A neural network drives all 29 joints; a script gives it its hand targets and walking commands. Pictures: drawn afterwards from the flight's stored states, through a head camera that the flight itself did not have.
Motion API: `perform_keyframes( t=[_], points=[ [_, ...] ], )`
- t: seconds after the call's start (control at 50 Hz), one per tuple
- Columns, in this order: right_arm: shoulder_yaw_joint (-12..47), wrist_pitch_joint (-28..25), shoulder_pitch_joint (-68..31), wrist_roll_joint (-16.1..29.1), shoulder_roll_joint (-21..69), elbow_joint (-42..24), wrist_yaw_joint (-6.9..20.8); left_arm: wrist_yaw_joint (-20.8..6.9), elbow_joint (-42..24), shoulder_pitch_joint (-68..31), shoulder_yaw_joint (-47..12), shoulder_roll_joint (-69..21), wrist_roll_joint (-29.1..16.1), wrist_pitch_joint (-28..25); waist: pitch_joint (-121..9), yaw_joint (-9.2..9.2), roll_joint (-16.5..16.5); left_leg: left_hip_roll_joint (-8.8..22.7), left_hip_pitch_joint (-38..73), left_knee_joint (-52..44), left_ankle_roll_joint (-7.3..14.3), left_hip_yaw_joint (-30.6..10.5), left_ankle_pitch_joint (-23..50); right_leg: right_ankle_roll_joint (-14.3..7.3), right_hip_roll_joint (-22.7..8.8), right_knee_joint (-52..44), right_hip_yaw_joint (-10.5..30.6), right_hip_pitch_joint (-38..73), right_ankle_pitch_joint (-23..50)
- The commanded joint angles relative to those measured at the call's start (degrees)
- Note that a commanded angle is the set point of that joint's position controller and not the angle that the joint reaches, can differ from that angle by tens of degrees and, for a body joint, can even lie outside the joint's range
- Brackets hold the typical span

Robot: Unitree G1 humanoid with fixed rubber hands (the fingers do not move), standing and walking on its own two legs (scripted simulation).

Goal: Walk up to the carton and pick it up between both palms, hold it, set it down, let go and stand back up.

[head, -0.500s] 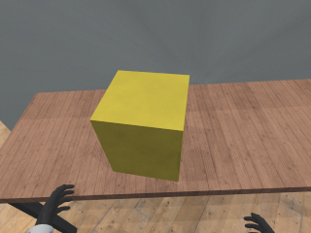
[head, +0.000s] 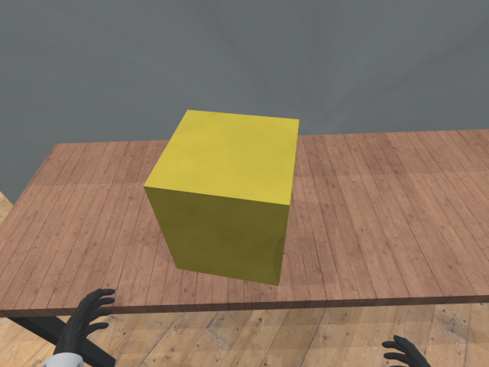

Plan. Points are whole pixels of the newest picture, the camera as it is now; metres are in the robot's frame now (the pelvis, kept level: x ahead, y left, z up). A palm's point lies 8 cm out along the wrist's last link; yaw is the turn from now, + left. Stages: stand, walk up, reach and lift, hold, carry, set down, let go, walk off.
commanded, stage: stand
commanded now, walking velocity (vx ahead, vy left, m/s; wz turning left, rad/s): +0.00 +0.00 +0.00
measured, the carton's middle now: (233, 199) +0.41 -0.01 +0.05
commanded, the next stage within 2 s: none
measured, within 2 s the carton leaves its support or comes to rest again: neither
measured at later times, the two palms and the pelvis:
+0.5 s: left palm (73, 344) +0.20 +0.25 -0.01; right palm out of the picture +0.10 -0.29 -0.08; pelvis +0.00 +0.00 +0.00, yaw +0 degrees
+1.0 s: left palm (72, 345) +0.20 +0.25 -0.01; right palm out of the picture +0.10 -0.29 -0.08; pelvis +0.00 +0.00 +0.00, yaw +0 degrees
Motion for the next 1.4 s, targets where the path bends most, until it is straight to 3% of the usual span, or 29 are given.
perform_keyframes(
  t=[0.0, 1.38],
  points=[
    [-2.55, -1.79, -3.59, -0.71, -10.76, 2.2, -0.48, 2.13, 1.13, -5.23, 1.0, 14.0, 2.09, 3.88, 1.46, 5.89, -19.68, 5.45, 1.33, -1.21, 2.63, -3.81, 2.54, -1.47, -5.04, -8.21, 7.36, -1.94, 5.63],
    [-2.29, -1.1, -4.69, -0.44, -10.92, 2.04, -0.65, 2.53, 1.51, -4.89, 0.94, 14.2, 2.05, 3.69, 3.11, 5.75, -18.88, 4.76, -0.09, 0.05, 2.29, -3.49, 1.63, 0.55, -5.92, -10.51, 8.37, -1.78, 6.03]
  ],
)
